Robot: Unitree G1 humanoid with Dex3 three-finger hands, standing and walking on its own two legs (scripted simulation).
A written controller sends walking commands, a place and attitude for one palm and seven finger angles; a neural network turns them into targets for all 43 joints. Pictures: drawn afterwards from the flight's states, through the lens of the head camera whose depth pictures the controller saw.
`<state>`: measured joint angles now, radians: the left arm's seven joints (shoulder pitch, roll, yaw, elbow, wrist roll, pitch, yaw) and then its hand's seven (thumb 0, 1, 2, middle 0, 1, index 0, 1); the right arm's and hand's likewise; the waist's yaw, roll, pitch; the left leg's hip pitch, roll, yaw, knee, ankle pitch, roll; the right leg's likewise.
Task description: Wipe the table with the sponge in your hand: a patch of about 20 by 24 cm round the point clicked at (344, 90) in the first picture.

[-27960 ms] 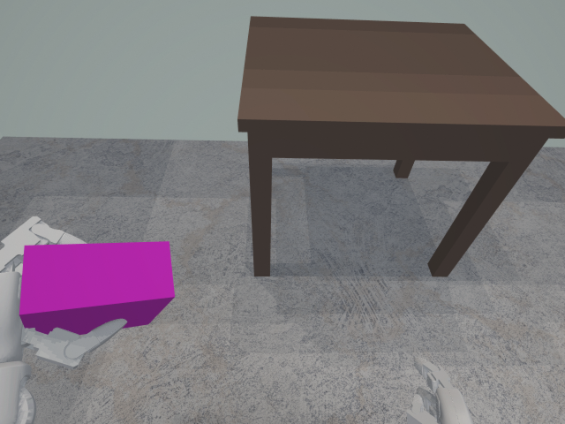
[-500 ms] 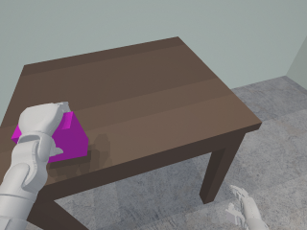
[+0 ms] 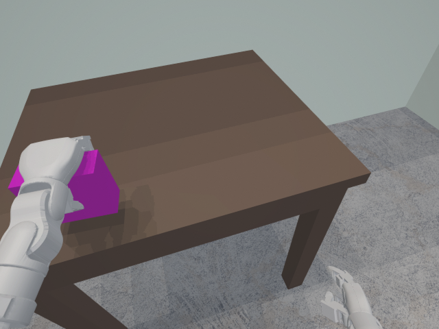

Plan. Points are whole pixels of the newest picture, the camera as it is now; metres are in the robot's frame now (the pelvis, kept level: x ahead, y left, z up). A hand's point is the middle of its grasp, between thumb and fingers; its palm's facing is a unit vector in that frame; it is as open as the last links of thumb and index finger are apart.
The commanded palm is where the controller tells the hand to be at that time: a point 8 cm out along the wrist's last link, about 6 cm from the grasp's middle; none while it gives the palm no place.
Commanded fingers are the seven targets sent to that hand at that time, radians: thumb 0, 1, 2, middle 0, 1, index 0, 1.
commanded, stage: move the sponge above the wiping area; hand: left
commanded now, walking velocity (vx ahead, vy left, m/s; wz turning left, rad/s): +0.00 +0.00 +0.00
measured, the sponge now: (76, 195) +0.30 +0.33 +0.08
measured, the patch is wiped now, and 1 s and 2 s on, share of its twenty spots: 0.00 0.00 0.00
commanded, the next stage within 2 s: none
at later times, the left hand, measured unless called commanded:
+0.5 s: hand (59, 173) +0.30 +0.34 +0.14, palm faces +0.14 +0.01 -0.99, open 10.2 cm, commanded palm +0.26 +0.33 +0.20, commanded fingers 0.00 0.10 1.30 -1.20 -1.60 -1.20 -1.60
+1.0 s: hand (52, 170) +0.30 +0.34 +0.16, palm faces +0.19 +0.02 -0.98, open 10.2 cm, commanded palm +0.26 +0.33 +0.20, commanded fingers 0.00 0.10 1.30 -1.20 -1.60 -1.20 -1.60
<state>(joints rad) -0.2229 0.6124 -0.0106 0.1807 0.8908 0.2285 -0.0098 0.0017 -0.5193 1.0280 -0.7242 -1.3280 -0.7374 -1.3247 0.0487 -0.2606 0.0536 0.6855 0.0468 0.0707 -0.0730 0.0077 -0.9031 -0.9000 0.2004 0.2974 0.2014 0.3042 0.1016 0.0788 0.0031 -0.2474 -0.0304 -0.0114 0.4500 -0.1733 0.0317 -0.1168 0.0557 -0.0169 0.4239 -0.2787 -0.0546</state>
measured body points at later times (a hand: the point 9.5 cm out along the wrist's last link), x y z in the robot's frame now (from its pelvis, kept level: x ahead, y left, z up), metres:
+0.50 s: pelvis +0.00 +0.01 +0.00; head +0.00 -0.02 +0.45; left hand +0.29 +0.33 +0.20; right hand +0.23 -0.20 -0.09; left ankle +0.04 +0.10 -0.74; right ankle -0.03 -0.09 -0.74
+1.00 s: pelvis +0.00 +0.01 +0.00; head -0.01 -0.02 +0.45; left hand +0.28 +0.33 +0.21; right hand +0.23 -0.19 -0.10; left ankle +0.04 +0.10 -0.74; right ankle -0.03 -0.09 -0.74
